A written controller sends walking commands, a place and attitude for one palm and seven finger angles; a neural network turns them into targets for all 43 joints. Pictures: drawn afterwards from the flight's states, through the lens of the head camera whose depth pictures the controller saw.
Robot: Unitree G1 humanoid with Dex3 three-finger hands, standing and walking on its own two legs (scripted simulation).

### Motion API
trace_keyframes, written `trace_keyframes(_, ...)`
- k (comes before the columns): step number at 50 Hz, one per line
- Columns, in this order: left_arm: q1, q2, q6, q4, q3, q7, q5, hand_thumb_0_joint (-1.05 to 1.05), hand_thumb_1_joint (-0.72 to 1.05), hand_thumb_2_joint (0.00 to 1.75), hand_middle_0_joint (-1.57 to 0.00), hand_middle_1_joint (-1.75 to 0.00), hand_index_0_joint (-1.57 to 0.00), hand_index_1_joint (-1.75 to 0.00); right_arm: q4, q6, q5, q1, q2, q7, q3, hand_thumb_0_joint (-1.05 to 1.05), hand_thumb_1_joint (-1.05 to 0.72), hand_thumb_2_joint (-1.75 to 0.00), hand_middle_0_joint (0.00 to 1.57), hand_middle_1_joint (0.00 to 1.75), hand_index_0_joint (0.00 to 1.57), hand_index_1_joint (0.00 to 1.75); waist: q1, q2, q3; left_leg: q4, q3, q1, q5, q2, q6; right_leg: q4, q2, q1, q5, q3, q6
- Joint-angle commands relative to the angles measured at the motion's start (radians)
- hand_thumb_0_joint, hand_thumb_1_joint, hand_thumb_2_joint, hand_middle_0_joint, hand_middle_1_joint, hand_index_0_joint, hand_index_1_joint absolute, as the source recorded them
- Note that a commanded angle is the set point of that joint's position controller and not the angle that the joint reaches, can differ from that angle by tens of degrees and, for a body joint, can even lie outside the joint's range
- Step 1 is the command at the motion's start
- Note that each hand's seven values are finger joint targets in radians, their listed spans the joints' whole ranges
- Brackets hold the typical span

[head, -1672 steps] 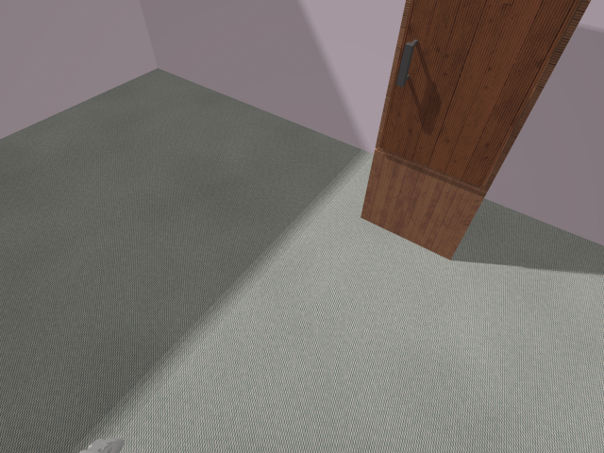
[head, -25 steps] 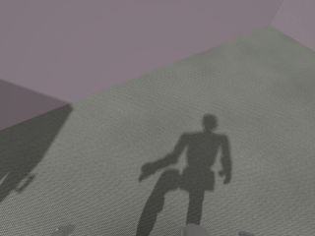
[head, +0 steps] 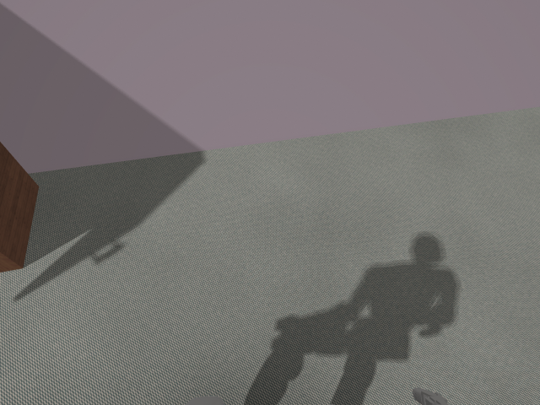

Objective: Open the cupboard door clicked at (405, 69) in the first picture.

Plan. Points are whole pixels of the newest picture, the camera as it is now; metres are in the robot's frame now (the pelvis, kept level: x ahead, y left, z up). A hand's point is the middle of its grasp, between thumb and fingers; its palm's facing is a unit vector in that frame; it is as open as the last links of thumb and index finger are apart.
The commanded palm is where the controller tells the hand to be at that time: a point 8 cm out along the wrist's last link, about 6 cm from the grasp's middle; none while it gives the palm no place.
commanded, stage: turn to face it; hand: left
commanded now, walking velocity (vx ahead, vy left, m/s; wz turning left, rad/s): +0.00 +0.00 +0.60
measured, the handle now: out of the picture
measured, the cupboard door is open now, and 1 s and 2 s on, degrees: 44 44 44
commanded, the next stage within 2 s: take the last steps up to it in 1.62 s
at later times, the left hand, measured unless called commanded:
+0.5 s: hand out of the picture +0.05 +0.16 -0.13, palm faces +0.27 -0.92 -0.28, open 7.4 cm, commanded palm none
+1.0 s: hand out of the picture -0.01 +0.20 -0.14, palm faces +0.55 -0.79 -0.26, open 7.4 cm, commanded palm none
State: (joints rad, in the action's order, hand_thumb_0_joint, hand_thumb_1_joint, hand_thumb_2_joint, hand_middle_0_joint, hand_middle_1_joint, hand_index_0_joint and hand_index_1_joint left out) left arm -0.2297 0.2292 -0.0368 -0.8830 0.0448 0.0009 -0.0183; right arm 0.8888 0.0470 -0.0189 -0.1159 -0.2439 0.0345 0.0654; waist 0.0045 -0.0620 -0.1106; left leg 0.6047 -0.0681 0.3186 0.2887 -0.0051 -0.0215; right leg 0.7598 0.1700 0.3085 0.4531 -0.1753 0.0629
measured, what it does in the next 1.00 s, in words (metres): steps on the spot, turning left: right foot, then left foot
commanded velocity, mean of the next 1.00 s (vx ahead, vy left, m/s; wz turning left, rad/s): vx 0.00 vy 0.00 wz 0.60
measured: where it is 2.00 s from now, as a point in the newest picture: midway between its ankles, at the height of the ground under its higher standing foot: outside the picture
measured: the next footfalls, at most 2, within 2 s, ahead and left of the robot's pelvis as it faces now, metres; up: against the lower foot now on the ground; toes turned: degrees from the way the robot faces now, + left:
right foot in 0.34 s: +0.07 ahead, -0.16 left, +0.00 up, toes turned +9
left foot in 0.70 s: +0.02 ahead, +0.09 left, +0.00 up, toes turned +29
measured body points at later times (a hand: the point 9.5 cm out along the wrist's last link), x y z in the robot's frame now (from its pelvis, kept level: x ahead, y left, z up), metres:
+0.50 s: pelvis +0.01 -0.05 +0.02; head +0.07 -0.06 +0.46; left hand +0.03 +0.21 -0.11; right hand +0.17 -0.29 -0.13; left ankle -0.04 +0.07 -0.64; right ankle +0.03 -0.16 -0.72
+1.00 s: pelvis +0.02 -0.04 +0.02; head +0.05 +0.00 +0.46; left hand -0.04 +0.24 -0.12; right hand +0.23 -0.21 -0.12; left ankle -0.01 +0.07 -0.72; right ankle +0.11 -0.18 -0.67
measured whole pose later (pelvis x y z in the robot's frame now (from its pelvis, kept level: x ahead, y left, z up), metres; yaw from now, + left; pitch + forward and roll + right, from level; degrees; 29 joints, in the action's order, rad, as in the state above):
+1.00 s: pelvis +0.02 -0.04 +0.02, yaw +34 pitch +1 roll -1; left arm -0.14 0.27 -0.06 -0.87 0.07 0.00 -0.02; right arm 0.91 0.04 -0.03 -0.17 -0.21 0.01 0.05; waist 0.01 -0.02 -0.08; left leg 0.49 0.08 0.30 0.21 -0.03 -0.03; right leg 0.91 0.07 0.44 0.42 0.01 0.08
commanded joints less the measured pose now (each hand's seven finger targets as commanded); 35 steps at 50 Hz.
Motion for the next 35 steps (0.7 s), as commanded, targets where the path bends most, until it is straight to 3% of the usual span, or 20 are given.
trace_keyframes(1,0.129,0.118,0.007,0.130,0.037,0.019,0.000,0.00,0.90,0.90,-0.20,-0.30,-0.20,-0.30,-0.027,-0.027,-0.007,-0.190,-0.250,-0.043,0.056,0.00,-0.90,-0.90,0.20,0.30,0.20,0.30,0.088,0.233,0.208,-0.227,0.433,-0.277,-0.606,0.370,-0.213,0.405,-0.040,0.317,0.121,0.168,0.014)
trace_keyframes(2,0.118,0.112,0.004,0.106,0.041,0.019,0.001,0.00,0.90,0.90,-0.20,-0.30,-0.20,-0.30,-0.039,-0.029,-0.007,-0.133,-0.230,-0.051,0.050,0.00,-0.90,-0.90,0.20,0.30,0.20,0.30,0.060,0.278,0.179,-0.228,0.394,-0.221,-0.541,0.315,-0.181,0.409,-0.041,0.301,0.062,0.186,0.017)
trace_keyframes(3,0.096,0.118,0.002,0.091,0.042,0.014,0.000,0.00,0.90,0.90,-0.20,-0.30,-0.20,-0.30,-0.053,-0.030,-0.005,-0.080,-0.207,-0.053,0.042,0.00,-0.90,-0.90,0.20,0.30,0.20,0.30,0.036,0.258,0.160,-0.235,0.336,-0.178,-0.478,0.278,-0.149,0.404,-0.044,0.277,0.002,0.192,0.020)
trace_keyframes(5,0.068,0.111,-0.002,0.074,0.043,0.008,0.002,0.00,0.90,0.90,-0.20,-0.30,-0.20,-0.30,-0.057,-0.033,-0.005,-0.051,-0.190,-0.053,0.034,0.00,-0.90,-0.90,0.20,0.30,0.20,0.30,0.013,0.226,0.150,-0.244,0.302,-0.152,-0.426,0.234,-0.129,0.341,-0.065,0.232,-0.033,0.180,0.022)
trace_keyframes(11,0.079,0.095,0.005,0.087,0.038,0.008,0.008,0.00,0.90,0.90,-0.20,-0.30,-0.20,-0.30,-0.055,-0.023,-0.010,-0.046,-0.208,-0.045,0.047,0.00,-0.90,-0.90,0.20,0.30,0.20,0.30,0.015,0.229,0.146,-0.239,0.363,-0.083,-0.300,0.206,-0.128,0.031,-0.132,0.070,-0.022,0.144,0.010)
trace_keyframes(14,-0.015,0.109,0.016,0.066,0.045,0.011,0.010,0.00,0.90,0.90,-0.20,-0.30,-0.20,-0.30,-0.071,-0.015,-0.002,0.008,-0.197,-0.041,0.052,0.00,-0.90,-0.90,0.20,0.30,0.20,0.30,-0.031,0.224,0.156,-0.172,0.371,0.036,-0.234,0.159,-0.090,-0.203,-0.162,-0.134,-0.156,0.128,-0.002)
trace_keyframes(15,-0.058,0.143,0.026,0.059,0.054,0.017,0.006,0.00,0.90,0.90,-0.20,-0.30,-0.20,-0.30,-0.081,-0.015,0.006,0.020,-0.170,-0.039,0.049,0.00,-0.90,-0.90,0.20,0.30,0.20,0.30,-0.059,0.133,0.164,-0.094,0.344,0.117,-0.150,0.105,-0.048,-0.355,-0.111,-0.247,-0.207,0.176,-0.011)
trace_keyframes(16,-0.089,0.232,0.039,0.060,0.074,0.027,-0.011,0.00,0.90,0.90,-0.20,-0.30,-0.20,-0.30,-0.098,-0.017,0.016,0.006,-0.100,-0.033,0.041,0.00,-0.90,-0.90,0.20,0.30,0.20,0.30,-0.072,-0.145,0.187,0.130,0.193,0.280,0.089,-0.026,0.028,-0.492,0.139,-0.361,-0.209,0.444,-0.086)
trace_keyframes(17,-0.070,0.273,0.039,0.071,0.072,0.030,-0.012,0.00,0.90,0.90,-0.20,-0.30,-0.20,-0.30,-0.114,-0.017,0.010,0.020,-0.104,-0.029,0.041,0.00,-0.90,-0.90,0.20,0.30,0.20,0.30,-0.072,-0.271,0.162,0.400,0.108,0.290,0.337,-0.061,0.059,-0.524,0.327,-0.247,-0.309,0.576,-0.197)
trace_keyframes(18,-0.022,0.240,0.037,0.086,0.063,0.034,-0.006,0.00,0.90,0.90,-0.20,-0.30,-0.20,-0.30,-0.108,-0.012,0.006,0.004,-0.123,-0.024,0.047,0.00,-0.90,-0.90,0.20,0.30,0.20,0.30,-0.044,-0.163,0.141,0.527,0.146,0.262,0.299,-0.010,0.052,-0.502,0.314,-0.172,-0.335,0.486,-0.232)
trace_keyframes(19,0.028,0.175,0.042,0.092,0.053,0.039,-0.005,0.00,0.90,0.90,-0.20,-0.30,-0.20,-0.30,-0.081,-0.004,0.001,-0.001,-0.117,-0.022,0.047,0.00,-0.90,-0.90,0.20,0.30,0.20,0.30,-0.014,-0.186,0.113,0.587,0.148,0.282,0.246,0.014,0.058,-0.475,0.240,-0.161,-0.418,0.415,-0.219)
trace_keyframes(20,0.049,0.165,0.040,0.097,0.044,0.035,-0.002,0.00,0.90,0.90,-0.20,-0.30,-0.20,-0.30,-0.062,0.004,0.001,-0.004,-0.108,-0.018,0.045,0.00,-0.90,-0.90,0.20,0.30,0.20,0.30,-0.002,-0.183,0.099,0.627,0.120,0.281,0.198,0.022,0.073,-0.443,0.187,-0.160,-0.500,0.330,-0.199)
trace_keyframes(22,0.044,0.143,0.043,0.097,0.037,0.032,-0.001,0.00,0.90,0.90,-0.20,-0.30,-0.20,-0.30,-0.060,0.008,0.004,0.006,-0.082,-0.009,0.033,0.00,-0.90,-0.90,0.20,0.30,0.20,0.30,-0.002,-0.163,0.107,0.552,0.075,0.263,0.167,0.025,0.089,-0.407,0.141,-0.202,-0.657,0.204,-0.180)
trace_keyframes(25,-0.016,0.167,0.045,0.076,0.046,0.033,-0.005,0.00,0.90,0.90,-0.20,-0.30,-0.20,-0.30,-0.068,0.008,0.009,0.057,-0.053,-0.001,0.020,0.00,-0.90,-0.90,0.20,0.30,0.20,0.30,-0.032,-0.118,0.125,0.359,0.018,0.212,0.158,0.021,0.096,-0.375,0.147,-0.271,-0.748,0.147,-0.169)
trace_keyframes(29,-0.059,0.201,0.043,0.051,0.060,0.030,-0.011,0.00,0.90,0.90,-0.20,-0.30,-0.20,-0.30,-0.077,-0.004,0.012,0.082,-0.045,0.000,0.010,0.00,-0.90,-0.90,0.20,0.30,0.20,0.30,-0.059,-0.152,0.144,0.150,-0.035,0.133,0.167,0.006,0.079,-0.314,0.179,-0.316,-0.818,0.119,-0.171)
trace_keyframes(31,-0.051,0.210,0.040,0.048,0.065,0.025,-0.008,0.00,0.90,0.90,-0.20,-0.30,-0.20,-0.30,-0.072,-0.010,0.011,0.048,-0.058,-0.004,0.010,0.00,-0.90,-0.90,0.20,0.30,0.20,0.30,-0.037,-0.140,0.152,0.033,-0.050,0.041,0.093,-0.005,0.067,-0.262,0.179,-0.271,-0.795,0.094,-0.147)
trace_keyframes(32,-0.034,0.208,0.039,0.049,0.067,0.022,-0.002,0.00,0.90,0.90,-0.20,-0.30,-0.20,-0.30,-0.063,-0.013,0.008,0.013,-0.069,-0.006,0.013,0.00,-0.90,-0.90,0.20,0.30,0.20,0.30,-0.012,-0.123,0.156,-0.046,-0.048,-0.037,0.011,-0.007,0.057,-0.217,0.170,-0.221,-0.741,0.066,-0.120)
trace_keyframes(33,-0.014,0.197,0.036,0.053,0.066,0.019,0.003,0.00,0.90,0.90,-0.20,-0.30,-0.20,-0.30,-0.050,-0.019,0.006,-0.049,-0.104,-0.006,0.023,0.00,-0.90,-0.90,0.20,0.30,0.20,0.30,0.028,-0.044,0.185,-0.160,-0.002,-0.170,-0.118,0.019,0.041,-0.097,0.156,-0.131,-0.645,0.035,-0.079)
trace_keyframes(34,-0.010,0.140,0.030,0.083,0.058,0.013,0.011,0.00,0.90,0.90,-0.20,-0.30,-0.20,-0.30,-0.039,-0.028,-0.004,-0.125,-0.211,-0.013,0.050,0.00,-0.90,-0.90,0.20,0.30,0.20,0.30,0.069,0.218,0.245,-0.204,0.293,-0.344,-0.373,0.238,-0.059,0.119,0.041,0.098,-0.235,-0.016,-0.007)
trace_keyframes(35,0.059,0.090,0.022,0.128,0.033,0.014,0.011,0.00,0.90,0.90,-0.20,-0.30,-0.20,-0.30,-0.027,-0.024,-0.002,-0.201,-0.292,-0.026,0.070,0.00,-0.90,-0.90,0.20,0.30,0.20,0.30,0.109,0.377,0.242,-0.230,0.527,-0.371,-0.740,0.422,-0.204,0.312,-0.058,0.280,0.236,0.053,0.029)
